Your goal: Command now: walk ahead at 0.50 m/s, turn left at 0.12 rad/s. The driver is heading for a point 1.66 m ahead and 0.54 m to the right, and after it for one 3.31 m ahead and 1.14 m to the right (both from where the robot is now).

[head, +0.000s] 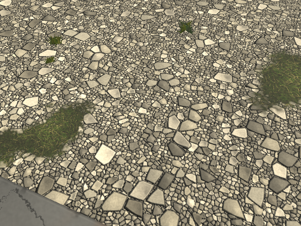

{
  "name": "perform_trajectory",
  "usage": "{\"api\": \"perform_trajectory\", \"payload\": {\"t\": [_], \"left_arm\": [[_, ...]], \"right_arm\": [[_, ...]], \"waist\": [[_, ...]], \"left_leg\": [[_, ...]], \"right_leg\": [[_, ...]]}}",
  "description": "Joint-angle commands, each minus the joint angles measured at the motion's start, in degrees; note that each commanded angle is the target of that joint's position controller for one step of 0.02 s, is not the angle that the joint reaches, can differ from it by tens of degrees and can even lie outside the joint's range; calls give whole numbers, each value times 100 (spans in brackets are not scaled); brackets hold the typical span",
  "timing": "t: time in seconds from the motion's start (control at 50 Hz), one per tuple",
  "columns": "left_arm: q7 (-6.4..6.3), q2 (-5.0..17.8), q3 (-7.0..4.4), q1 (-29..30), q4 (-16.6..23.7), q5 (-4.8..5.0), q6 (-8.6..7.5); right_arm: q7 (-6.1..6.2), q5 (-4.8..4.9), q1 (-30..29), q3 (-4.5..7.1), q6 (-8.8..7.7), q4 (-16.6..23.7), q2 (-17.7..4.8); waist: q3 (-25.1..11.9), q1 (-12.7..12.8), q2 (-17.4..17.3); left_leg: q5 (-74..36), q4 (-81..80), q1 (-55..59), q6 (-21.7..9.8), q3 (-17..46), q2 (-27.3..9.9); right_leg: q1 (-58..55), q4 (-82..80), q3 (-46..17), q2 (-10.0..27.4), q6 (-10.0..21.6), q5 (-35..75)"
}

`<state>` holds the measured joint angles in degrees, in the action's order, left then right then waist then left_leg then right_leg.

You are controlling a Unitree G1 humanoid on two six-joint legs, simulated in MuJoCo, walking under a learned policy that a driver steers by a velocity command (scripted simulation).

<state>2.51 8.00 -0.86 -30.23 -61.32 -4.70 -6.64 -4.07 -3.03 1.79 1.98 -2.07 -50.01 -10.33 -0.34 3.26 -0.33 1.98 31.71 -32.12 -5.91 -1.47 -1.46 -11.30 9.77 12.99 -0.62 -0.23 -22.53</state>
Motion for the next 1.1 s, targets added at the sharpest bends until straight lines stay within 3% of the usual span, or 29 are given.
{"api": "perform_trajectory", "payload": {"t": [0.02,0.04,0.06,0.08,0.1,0.12,0.14,0.18,0.24,0.3,0.34,0.4,0.44,0.52,0.58,0.66,0.68,0.7,0.72,0.74,0.76,0.78,0.82,0.84,0.88,0.9,0.94,1.02,1.1], "left_arm": [[31,1114,-282,-310,27,31,70],[47,1121,-286,-212,93,-13,44],[63,697,-122,-891,171,-21,0],[276,702,-109,-307,193,-23,1],[405,611,-129,438,538,152,27],[310,787,-201,1192,701,193,-55],[150,866,-238,1122,742,69,-96],[6,147,-105,777,632,-12,-19],[33,89,-147,636,603,80,67],[173,118,-121,1304,875,53,97],[348,166,-102,812,750,49,59],[208,413,-137,2014,1257,-1,28],[89,202,-71,2379,1312,16,99],[173,194,-4,2594,1402,35,276],[144,404,-16,2980,1572,-145,418],[75,281,64,3322,1385,-159,385],[139,886,-214,2923,1363,1101,368],[125,1237,-393,1356,900,1059,354],[26,1808,-606,307,574,842,419],[-6,2334,-618,-338,366,569,333],[23,2057,-599,-582,370,641,376],[-25,1800,-557,-738,362,635,479],[-230,1592,-459,539,580,628,524],[-231,1589,-409,1166,880,446,472],[-222,1157,-226,2356,1152,493,295],[-286,1420,-302,2625,1288,524,282],[-438,1526,-379,2539,1409,442,247],[-502,1426,-460,1725,1037,729,220],[-410,965,-375,1228,922,604,351]], "right_arm": [[119,102,-258,217,-117,465,-570],[180,154,477,309,-167,275,-801],[173,251,1826,284,-234,-182,-869],[252,135,3385,326,-146,-608,-1020],[363,-86,4100,406,-248,-953,-1179],[459,-74,3281,536,-391,-837,-1362],[483,-6,2439,400,-432,-688,-938],[503,58,1804,168,-398,-606,-143],[493,1,1706,147,-506,-526,-104],[403,-204,2014,151,-551,-659,-283],[366,-411,2084,138,-505,-639,-342],[527,-318,2981,-27,-567,-1061,3],[613,-311,3903,-77,-569,-1359,55],[408,-363,3398,-248,-508,-1127,113],[588,-96,3739,-241,-496,-1242,-70],[777,-171,4289,-227,-184,-1431,-187],[834,619,2936,161,-75,-1186,-1011],[782,562,3005,123,-77,-1053,-980],[695,530,3105,94,-186,-1039,-693],[513,490,3632,-79,-426,-852,-214],[363,696,3381,-39,-701,-592,-544],[354,866,2529,-24,-777,-26,-529],[629,701,1653,-57,-654,407,-237],[651,568,1975,-85,-569,351,-208],[691,522,1637,27,-397,439,-299],[736,391,1531,62,-350,557,-369],[697,219,1182,177,-416,513,-616],[549,461,386,205,-349,747,-753],[434,318,1396,472,-421,431,-1273]], "waist": [[285,-576,503],[-230,-775,532],[-1549,-840,-297],[-1936,-1607,-638],[-1617,-1750,-464],[-232,-1578,-415],[-42,-1117,-256],[94,-608,-139],[207,-324,-81],[226,-435,-139],[248,-280,-287],[670,-745,-24],[720,-1079,-66],[1061,-922,-83],[1368,-1164,161],[1387,-1470,385],[1765,-747,365],[346,-106,590],[-526,359,976],[-1898,298,2271],[-3232,678,1976],[-3440,800,1702],[-2069,133,88],[-1699,-250,-604],[-65,-835,-176],[346,-933,78],[143,-798,324],[42,-516,709],[-299,-917,103]], "left_leg": [[90,-295,729,-278,-323,408],[-496,241,2265,-510,-206,414],[-437,666,5328,-1227,1065,-456],[-596,-689,6287,-1817,2917,-1610],[50,-1127,6336,-1564,3318,-1827],[302,-1332,4847,-1125,2532,-1659],[295,-1626,3695,-1055,1902,-1540],[-337,-2112,2326,-1024,1242,-1508],[-663,-2550,1856,-846,403,-1306],[-1146,-2457,1663,-680,-474,-1016],[-1169,-2054,1434,-672,-606,-1106],[-474,-1472,3793,-654,-42,-1634],[-408,-1195,4982,-736,145,-1884],[1153,-1119,1819,-355,-833,-1202],[1370,-511,3184,-175,-620,-1443],[1435,-74,3802,118,-668,-1499],[25,1761,2481,174,-885,-1299],[-744,3586,1933,308,-1239,-1066],[1286,5900,504,812,-1384,-472],[5031,8810,-1863,1060,-428,-120],[4733,9159,-2337,1048,486,-282],[4525,8871,-3015,1004,603,-316],[3463,8339,-3257,1068,314,-601],[3048,7907,-2756,981,584,-788],[2186,5614,-1908,909,866,-1124],[1693,3894,-841,944,687,-994],[-353,1886,1084,1098,259,-424],[-776,403,1036,1027,472,-251],[117,254,2086,407,350,-290]], "right_leg": [[162,1034,-362,1591,1056,7074],[1075,1768,-264,1338,808,7041],[3280,3300,-295,857,327,5347],[4366,5131,-549,-99,99,343],[5279,6529,-1450,-63,351,-1134],[5783,6743,-1818,461,484,-761],[5210,6262,-1808,699,603,-516],[4244,5816,-1843,1018,614,-52],[3991,5177,-1660,964,471,528],[3892,4148,-1374,934,376,1724],[3669,4978,-1479,842,397,2500],[6240,3556,-2403,1301,421,3384],[7195,2770,-2391,1322,278,3789],[4102,2488,-1430,1054,503,5175],[5095,1430,-1459,1224,443,4324],[4733,679,-1283,1263,260,4561],[3840,1319,-984,503,367,3712],[1733,1544,-565,108,516,4376],[-381,1832,-854,573,829,6570],[-3169,3585,-2136,1547,1722,8794],[-3728,3449,-3134,1935,2443,8008],[-3556,2380,-4041,2222,2725,5124],[-1063,1361,-4705,2364,2412,3111],[297,1275,-4879,2640,2478,2704],[3248,714,-3970,2251,1867,2469],[4419,425,-3043,1481,1601,2238],[5341,682,-1966,468,1358,2290],[3555,716,-2621,981,1288,1300],[3055,2999,-2316,422,728,1253]]}}
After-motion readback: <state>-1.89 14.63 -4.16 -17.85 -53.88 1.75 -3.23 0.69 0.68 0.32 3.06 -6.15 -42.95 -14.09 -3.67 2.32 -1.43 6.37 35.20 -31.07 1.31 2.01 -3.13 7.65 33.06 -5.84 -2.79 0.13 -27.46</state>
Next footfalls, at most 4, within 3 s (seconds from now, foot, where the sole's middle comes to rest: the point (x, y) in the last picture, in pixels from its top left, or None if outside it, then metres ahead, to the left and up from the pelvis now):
0.02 left None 0.20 0.12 -0.76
0.72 right None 0.53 -0.28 -0.93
1.08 left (194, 169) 0.88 -0.17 -0.93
1.52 right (243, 173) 0.87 -0.44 -0.93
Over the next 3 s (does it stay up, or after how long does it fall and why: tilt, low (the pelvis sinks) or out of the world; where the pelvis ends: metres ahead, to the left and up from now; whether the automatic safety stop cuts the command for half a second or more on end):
stays up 1.26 -0.32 -0.18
